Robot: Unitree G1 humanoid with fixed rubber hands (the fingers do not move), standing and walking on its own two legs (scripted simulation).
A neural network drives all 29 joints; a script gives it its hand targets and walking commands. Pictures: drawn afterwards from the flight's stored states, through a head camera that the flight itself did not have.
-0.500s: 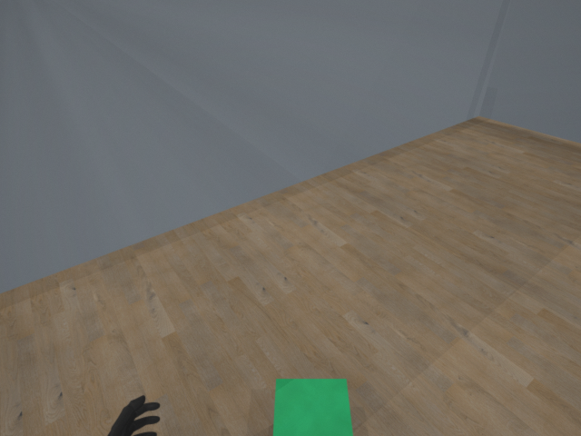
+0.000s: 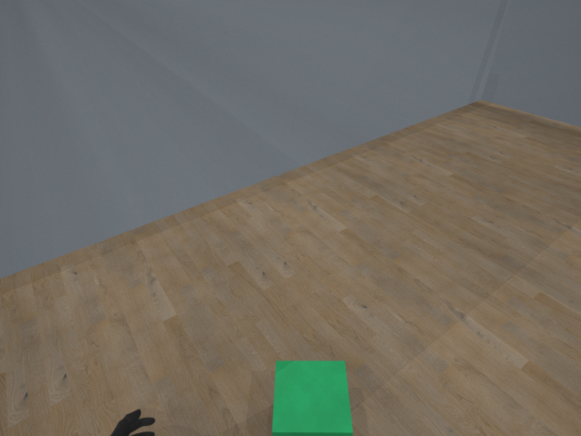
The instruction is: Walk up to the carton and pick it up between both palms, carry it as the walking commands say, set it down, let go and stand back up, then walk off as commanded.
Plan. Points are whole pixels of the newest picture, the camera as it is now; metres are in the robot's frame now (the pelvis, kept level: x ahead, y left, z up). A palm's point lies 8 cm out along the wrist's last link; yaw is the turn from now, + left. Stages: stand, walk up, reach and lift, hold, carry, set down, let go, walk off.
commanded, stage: stand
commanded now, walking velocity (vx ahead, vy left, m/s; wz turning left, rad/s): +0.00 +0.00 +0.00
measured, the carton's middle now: (310, 414) +0.47 -0.02 -0.64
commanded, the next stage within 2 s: walk off in 0.54 s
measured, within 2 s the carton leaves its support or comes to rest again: neither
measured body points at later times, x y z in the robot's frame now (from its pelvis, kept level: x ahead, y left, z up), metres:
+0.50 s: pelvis -0.01 +0.00 +0.00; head -0.06 +0.00 +0.45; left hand +0.13 +0.28 -0.10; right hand +0.07 -0.27 -0.12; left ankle +0.02 +0.12 -0.73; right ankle +0.03 -0.11 -0.73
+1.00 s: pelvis -0.01 +0.00 +0.00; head -0.05 +0.00 +0.45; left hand +0.09 +0.28 -0.11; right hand +0.03 -0.27 -0.14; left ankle +0.02 +0.12 -0.73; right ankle +0.03 -0.11 -0.73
